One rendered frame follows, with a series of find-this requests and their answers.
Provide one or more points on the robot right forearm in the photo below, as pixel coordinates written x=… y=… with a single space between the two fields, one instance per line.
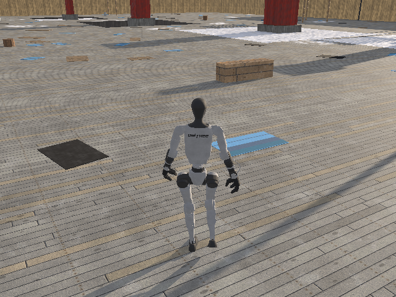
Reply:
x=230 y=167

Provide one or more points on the right robot foot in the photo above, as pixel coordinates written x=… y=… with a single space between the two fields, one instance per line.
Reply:
x=212 y=244

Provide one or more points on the robot left hand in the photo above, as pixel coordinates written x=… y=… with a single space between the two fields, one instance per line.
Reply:
x=171 y=171

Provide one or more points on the robot left upper arm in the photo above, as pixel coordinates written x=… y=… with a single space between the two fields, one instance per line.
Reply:
x=178 y=131

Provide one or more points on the robot right hand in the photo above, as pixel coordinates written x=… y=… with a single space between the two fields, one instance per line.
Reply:
x=235 y=184

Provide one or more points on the robot left shin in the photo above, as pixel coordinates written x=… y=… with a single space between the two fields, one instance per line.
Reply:
x=190 y=224

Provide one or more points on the robot right upper arm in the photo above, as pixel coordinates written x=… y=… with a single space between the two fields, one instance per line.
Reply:
x=218 y=131

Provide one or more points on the robot left forearm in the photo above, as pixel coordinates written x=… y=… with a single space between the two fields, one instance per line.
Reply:
x=168 y=162

